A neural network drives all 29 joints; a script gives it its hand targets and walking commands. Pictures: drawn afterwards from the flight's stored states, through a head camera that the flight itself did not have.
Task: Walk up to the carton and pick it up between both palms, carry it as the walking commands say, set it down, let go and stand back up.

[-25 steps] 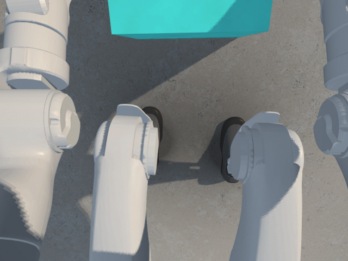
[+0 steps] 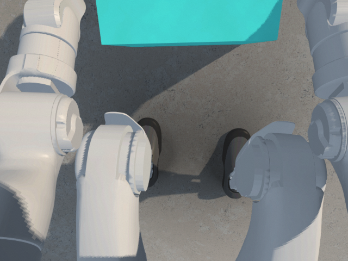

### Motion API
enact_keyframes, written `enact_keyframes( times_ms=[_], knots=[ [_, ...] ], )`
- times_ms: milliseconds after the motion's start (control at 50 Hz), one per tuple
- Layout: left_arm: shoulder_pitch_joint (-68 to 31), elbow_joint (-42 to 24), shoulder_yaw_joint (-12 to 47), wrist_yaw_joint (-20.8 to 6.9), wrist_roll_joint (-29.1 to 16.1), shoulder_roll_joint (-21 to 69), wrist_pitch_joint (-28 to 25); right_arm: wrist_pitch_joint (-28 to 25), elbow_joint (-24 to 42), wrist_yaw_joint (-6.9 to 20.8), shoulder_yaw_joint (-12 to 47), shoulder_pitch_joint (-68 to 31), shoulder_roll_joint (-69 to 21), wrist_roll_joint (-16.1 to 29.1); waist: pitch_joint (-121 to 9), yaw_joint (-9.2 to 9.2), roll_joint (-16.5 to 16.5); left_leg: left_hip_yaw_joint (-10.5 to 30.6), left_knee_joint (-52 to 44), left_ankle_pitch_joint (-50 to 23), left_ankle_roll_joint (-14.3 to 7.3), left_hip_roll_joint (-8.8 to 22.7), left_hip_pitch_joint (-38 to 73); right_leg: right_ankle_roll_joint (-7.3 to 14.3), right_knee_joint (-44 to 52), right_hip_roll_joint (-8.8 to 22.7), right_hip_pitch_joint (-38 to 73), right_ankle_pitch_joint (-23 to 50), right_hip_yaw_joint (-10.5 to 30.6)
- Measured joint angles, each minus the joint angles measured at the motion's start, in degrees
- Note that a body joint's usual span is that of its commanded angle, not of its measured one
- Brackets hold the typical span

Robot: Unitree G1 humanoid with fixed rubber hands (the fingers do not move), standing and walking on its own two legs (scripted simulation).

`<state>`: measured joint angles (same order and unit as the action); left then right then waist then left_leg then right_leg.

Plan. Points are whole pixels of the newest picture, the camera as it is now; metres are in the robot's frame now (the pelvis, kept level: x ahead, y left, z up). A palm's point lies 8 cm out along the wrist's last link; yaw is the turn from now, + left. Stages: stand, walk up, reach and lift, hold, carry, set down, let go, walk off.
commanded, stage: reach and lift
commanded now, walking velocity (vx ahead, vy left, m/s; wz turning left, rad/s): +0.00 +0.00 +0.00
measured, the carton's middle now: out of the picture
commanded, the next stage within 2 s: none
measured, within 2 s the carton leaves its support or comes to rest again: leaves its support in 1.42 s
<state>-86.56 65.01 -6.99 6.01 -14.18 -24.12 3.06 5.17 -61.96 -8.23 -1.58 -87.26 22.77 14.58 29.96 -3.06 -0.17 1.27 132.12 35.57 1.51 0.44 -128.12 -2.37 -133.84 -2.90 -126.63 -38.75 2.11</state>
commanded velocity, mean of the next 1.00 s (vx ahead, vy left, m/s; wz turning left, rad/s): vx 0.00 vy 0.00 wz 0.00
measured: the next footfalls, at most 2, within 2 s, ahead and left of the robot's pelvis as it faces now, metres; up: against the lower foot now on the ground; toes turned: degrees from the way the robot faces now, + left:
none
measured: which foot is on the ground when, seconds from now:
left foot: down 0.00-1.00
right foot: down 0.00-1.00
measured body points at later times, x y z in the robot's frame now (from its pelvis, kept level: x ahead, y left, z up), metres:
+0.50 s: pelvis -0.01 +0.00 +0.01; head +0.37 +0.01 +0.23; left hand +0.55 +0.21 -0.17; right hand +0.57 -0.13 -0.18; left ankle +0.11 +0.13 -0.31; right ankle +0.09 -0.12 -0.31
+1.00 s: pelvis -0.01 +0.00 +0.00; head +0.37 +0.01 +0.23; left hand +0.56 +0.21 -0.17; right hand +0.57 -0.13 -0.18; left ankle +0.11 +0.13 -0.31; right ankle +0.09 -0.12 -0.31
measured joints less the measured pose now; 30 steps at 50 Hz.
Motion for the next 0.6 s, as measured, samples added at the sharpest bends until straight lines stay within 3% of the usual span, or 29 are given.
enact_keyframes(
  times_ms=[600],
  knots=[
    [-4.3, 3.7, 3.7, 0.7, -1.8, 1.0, -0.9, -0.9, -3.3, -1.4, 2.8, -3.6, -1.2, 0.8, 0.0, -0.14, 0.0, -0.1, -3.7, -2.6, -0.1, 0.1, -0.1, 0.3, 3.6, 0.3, -0.3, 2.7, -0.1]
  ],
)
